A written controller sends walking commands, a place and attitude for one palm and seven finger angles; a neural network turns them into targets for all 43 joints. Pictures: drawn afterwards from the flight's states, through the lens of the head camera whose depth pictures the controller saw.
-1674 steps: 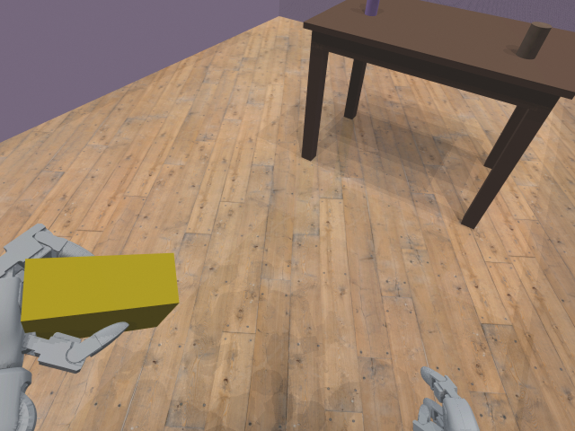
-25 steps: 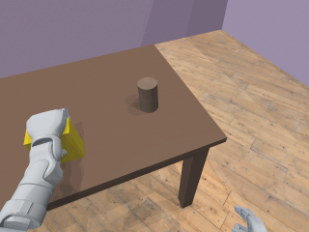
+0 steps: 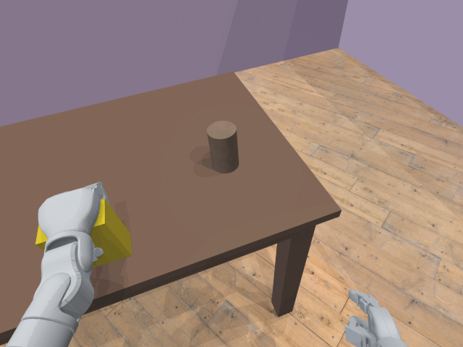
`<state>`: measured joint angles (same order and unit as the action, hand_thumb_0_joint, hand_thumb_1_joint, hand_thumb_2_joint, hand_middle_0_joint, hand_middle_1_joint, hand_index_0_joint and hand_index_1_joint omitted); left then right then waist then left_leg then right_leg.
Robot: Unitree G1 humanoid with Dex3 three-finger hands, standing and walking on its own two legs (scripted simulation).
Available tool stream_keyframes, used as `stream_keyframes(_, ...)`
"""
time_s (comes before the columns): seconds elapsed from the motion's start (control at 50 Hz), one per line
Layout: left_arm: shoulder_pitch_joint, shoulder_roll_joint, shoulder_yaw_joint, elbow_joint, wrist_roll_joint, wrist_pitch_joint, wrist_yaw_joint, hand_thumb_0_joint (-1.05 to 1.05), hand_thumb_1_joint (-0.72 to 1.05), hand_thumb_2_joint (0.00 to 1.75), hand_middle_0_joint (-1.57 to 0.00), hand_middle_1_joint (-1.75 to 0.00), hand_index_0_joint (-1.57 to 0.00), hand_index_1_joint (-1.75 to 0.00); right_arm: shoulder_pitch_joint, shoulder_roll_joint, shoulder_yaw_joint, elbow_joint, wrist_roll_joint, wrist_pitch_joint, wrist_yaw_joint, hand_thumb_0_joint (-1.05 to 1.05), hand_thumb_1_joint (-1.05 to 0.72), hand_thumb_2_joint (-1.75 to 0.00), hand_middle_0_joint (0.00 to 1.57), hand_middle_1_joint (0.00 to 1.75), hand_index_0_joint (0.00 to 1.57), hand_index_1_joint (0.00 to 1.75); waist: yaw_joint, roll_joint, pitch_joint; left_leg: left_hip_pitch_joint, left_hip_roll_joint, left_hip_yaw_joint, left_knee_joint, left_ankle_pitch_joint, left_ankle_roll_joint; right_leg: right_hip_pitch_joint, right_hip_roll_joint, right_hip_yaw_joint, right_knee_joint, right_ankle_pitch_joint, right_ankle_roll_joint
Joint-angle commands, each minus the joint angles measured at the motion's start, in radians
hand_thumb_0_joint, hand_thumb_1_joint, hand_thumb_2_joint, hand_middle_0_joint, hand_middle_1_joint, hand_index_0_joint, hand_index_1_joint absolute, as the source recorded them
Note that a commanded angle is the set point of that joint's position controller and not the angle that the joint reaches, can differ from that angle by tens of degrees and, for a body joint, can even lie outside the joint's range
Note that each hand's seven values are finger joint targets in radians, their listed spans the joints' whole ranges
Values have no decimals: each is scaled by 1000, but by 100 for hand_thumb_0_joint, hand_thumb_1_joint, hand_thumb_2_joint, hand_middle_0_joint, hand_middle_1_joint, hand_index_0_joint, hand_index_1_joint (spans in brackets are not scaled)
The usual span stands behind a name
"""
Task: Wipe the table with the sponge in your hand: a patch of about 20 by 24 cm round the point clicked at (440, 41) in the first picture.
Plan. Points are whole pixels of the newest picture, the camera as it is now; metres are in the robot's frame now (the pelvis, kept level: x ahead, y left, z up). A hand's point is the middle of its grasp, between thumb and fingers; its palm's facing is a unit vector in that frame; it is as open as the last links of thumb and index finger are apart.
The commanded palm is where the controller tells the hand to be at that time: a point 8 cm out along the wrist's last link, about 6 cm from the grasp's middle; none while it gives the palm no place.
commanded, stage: slide across to the third lane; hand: left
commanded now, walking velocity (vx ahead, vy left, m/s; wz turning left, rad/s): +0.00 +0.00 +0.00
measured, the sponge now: (94, 243) +0.29 +0.31 +0.01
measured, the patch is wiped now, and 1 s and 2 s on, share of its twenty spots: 0.60 0.70 0.70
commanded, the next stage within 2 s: wipe forward along the third lane in 1.24 s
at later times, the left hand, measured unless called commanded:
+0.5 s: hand (97, 230) +0.28 +0.27 +0.07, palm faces -0.01 -0.02 -1.00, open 9.7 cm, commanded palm +0.26 +0.23 +0.11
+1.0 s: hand (119, 224) +0.30 +0.24 +0.07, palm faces -0.01 -0.01 -1.00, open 9.7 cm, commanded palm +0.27 +0.21 +0.11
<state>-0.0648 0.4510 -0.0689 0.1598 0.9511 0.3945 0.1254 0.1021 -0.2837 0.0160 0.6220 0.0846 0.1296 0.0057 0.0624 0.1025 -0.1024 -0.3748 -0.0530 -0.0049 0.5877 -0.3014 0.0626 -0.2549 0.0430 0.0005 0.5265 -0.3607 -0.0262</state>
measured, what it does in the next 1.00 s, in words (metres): stands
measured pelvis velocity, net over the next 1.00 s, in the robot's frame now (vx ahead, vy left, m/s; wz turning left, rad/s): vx -0.03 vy -0.01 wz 0.04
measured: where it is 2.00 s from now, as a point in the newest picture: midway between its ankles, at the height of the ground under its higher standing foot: outside the picture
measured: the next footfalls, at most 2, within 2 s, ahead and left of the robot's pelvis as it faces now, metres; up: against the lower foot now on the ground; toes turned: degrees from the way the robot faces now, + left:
none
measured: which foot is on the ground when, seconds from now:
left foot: down 0.00-1.00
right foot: down 0.00-1.00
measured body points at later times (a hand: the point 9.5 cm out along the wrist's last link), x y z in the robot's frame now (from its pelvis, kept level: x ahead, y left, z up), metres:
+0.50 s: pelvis -0.01 +0.00 +0.00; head -0.01 -0.04 +0.45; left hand +0.28 +0.27 +0.12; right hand +0.21 -0.21 -0.10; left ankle +0.00 +0.08 -0.73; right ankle -0.06 -0.11 -0.73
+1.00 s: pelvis -0.03 -0.01 +0.00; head -0.04 -0.05 +0.44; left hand +0.29 +0.24 +0.12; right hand +0.19 -0.22 -0.11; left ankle +0.00 +0.08 -0.73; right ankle -0.06 -0.11 -0.73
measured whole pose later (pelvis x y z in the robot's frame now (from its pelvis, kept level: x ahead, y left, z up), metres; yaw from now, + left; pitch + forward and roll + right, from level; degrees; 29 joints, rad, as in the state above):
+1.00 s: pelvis -0.03 -0.01 +0.00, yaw +2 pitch +3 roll +0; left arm -0.35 0.34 -0.27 0.41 0.98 0.48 0.12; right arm 0.09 -0.26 0.03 0.67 0.09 0.12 -0.01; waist 0.08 0.09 -0.10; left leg -0.39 -0.06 -0.04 0.61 -0.27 0.04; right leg -0.28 0.04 -0.04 0.59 -0.36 -0.05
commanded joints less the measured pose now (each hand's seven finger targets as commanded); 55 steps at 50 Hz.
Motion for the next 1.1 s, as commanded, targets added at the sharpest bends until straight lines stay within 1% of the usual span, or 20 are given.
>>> stream_keyframes(0.0, 12, 110, 56, -33, -44, 11, -47, 0, 10, 130, -120, -160, -120, -160, -159, -116, -39, -152, -1, -54, -9, 0, -90, -90, 20, 30, 20, 30, 16, -160, -141, 137, 28, -35, -41, 357, -17, 35, 11, -9, -35, 469, -30)
stream_keyframes(0.06, -15, 44, -10, -43, -44, 16, -53, 0, 10, 130, -120, -160, -120, -160, -160, -108, -37, -154, 1, -56, -13, 0, -90, -90, 20, 30, 20, 30, 1, -150, -115, 138, 25, -28, -41, 344, -16, 14, 8, -19, -38, 460, -26)
stream_keyframes(0.1, -58, 71, 7, -75, -32, 22, -52, 0, 10, 130, -120, -160, -120, -160, -176, -109, -35, -156, -2, -55, -14, 0, -90, -90, 20, 30, 20, 30, 6, -136, -126, 148, 27, -40, -45, 340, -15, 7, 12, -10, -40, 441, -32)
stream_keyframes(0.16, -138, 19, -56, -94, -26, 26, -57, 0, 10, 130, -120, -160, -120, -160, -170, -102, -38, -152, -1, -56, -18, 0, -90, -90, 20, 30, 20, 30, -13, -121, -128, 172, 30, -47, -44, 333, -12, -15, 10, -23, -41, 405, -32)
stream_keyframes(0.2, -158, 60, -23, -109, -23, 25, -56, 0, 10, 130, -120, -160, -120, -160, -186, -103, -36, -154, -3, -58, -21, 0, -90, -90, 20, 30, 20, 30, -2, -105, -142, 179, 32, -55, -50, 318, -13, -10, 13, -16, -44, 379, -37)
stream_keyframes(0.22, -193, 15, -69, -127, -25, 21, -59, 0, 10, 130, -120, -160, -120, -160, -178, -97, -35, -159, -4, -62, -22, 0, -90, -90, 20, 30, 20, 30, -10, -112, -165, 187, 27, -55, -44, 326, -9, -3, 10, -24, -37, 386, -34)
stream_keyframes(0.34, -242, -48, -130, -94, -23, 6, -60, 0, 10, 130, -120, -160, -120, -160, -176, -90, -34, -146, -3, -70, -21, 0, -90, -90, 20, 30, 20, 30, -20, -135, -135, 196, 34, -68, -51, 300, -12, -42, 12, -36, -40, 341, -36)
stream_keyframes(0.4, -315, -21, -109, -80, -22, 6, -50, 0, 10, 130, -120, -160, -120, -160, -188, -95, -31, -142, -3, -69, -27, 0, -90, -90, 20, 30, 20, 30, -17, -147, -134, 186, 32, -68, -61, 252, -14, -46, 14, -28, -43, 308, -37)
stream_keyframes(0.44, -353, -76, -162, -56, -23, 8, -47, 0, 10, 130, -120, -160, -120, -160, -179, -89, -31, -134, 0, -74, -27, 0, -90, -90, 20, 30, 20, 30, -27, -144, -137, 193, 28, -66, -55, 246, -13, -55, 10, -38, -41, 299, -36)
stream_keyframes(0.5, -391, -61, -152, -29, -16, 13, -42, 0, 10, 130, -120, -160, -120, -160, -187, -91, -31, -128, 2, -72, -30, 0, -90, -90, 20, 30, 20, 30, -26, -133, -136, 192, 30, -67, -58, 226, -15, -65, 12, -28, -43, 280, -39)
stream_keyframes(0.56, -427, -123, -214, -10, -20, 9, -45, 0, 10, 130, -120, -160, -120, -160, -173, -88, -31, -121, 3, -74, -25, 0, -90, -90, 20, 30, 20, 30, -35, -145, -153, 193, 24, -67, -45, 241, -14, -65, 7, -38, -33, 304, -37)
stream_keyframes(0.6, -462, -93, -190, 3, -16, 7, -41, 0, 10, 130, -120, -160, -120, -160, -177, -90, -30, -119, 3, -75, -25, 0, -90, -90, 20, 30, 20, 30, -34, -142, -159, 192, 25, -69, -47, 220, -16, -70, 10, -32, -32, 282, -40)
stream_keyframes(0.62, -472, -135, -228, -8, -21, 5, -42, 0, 10, 130, -120, -160, -120, -160, -172, -85, -30, -125, 5, -79, -24, 0, -90, -90, 20, 30, 20, 30, -37, -140, -177, 195, 19, -68, -38, 229, -12, -65, 6, -35, -28, 294, -38)
stream_keyframes(0.68, -435, -123, -210, 30, -25, 8, -41, 0, 10, 130, -120, -160, -120, -160, -170, -88, -33, -114, 3, -70, -19, 0, -90, -90, 20, 30, 20, 30, -31, -172, -168, 180, 20, -59, -34, 240, -14, -54, 3, -34, -28, 329, -36)
stream_keyframes(0.82, -577, -136, -232, 81, -17, 31, -16, 0, 10, 130, -120, -160, -120, -160, -179, -83, -26, -109, 12, -71, -20, 0, -90, -90, 20, 30, 20, 30, -35, -149, -136, 160, 19, -62, -50, 156, -15, -91, 5, -36, -32, 221, -40)
stream_keyframes(0.9, -532, -73, -162, 122, -7, 45, -7, 0, 10, 130, -120, -160, -120, -160, -184, -93, -28, -106, 5, -57, -19, 0, -90, -90, 20, 30, 20, 30, -14, -165, -161, 146, 18, -53, -49, 176, -20, -58, 5, -25, -29, 257, -42)
stream_keyframes(0.94, -525, -140, -214, 131, -14, 48, -6, 0, 10, 130, -120, -160, -120, -160, -183, -82, -28, -113, 8, -57, -16, 0, -90, -90, 20, 30, 20, 30, -21, -153, -149, 142, 15, -48, -47, 166, -19, -69, 5, -33, -30, 240, -40)
stream_keyframes(0.98, -505, -132, -204, 128, -15, 42, -5, 0, 10, 130, -120, -160, -120, -160, -180, -85, -32, -112, 6, -55, -15, 0, -90, -90, 20, 30, 20, 30, -19, -157, -164, 146, 13, -43, -41, 185, -16, -55, 4, -27, -30, 275, -39)
stream_keyframes(1.0, -476, -86, -157, 135, -17, 43, -1, 0, 10, 130, -120, -160, -120, -160, -185, -89, -31, -117, 5, -53, -14, 0, -90, -90, 20, 30, 20, 30, -8, -175, -160, 132, 14, -44, -46, 177, -16, -46, 5, -20, -37, 273, -39)
stream_keyframes(1.08, -446, -101, -171, 120, -29, 48, -3, 0, 10, 130, -120, -160, -120, -160, -187, -89, -33, -119, 7, -46, -15, 0, -90, -90, 20, 30, 20, 30, -17, -170, -148, 127, 11, -29, -41, 189, -13, -33, 1, -12, -43, 320, -33)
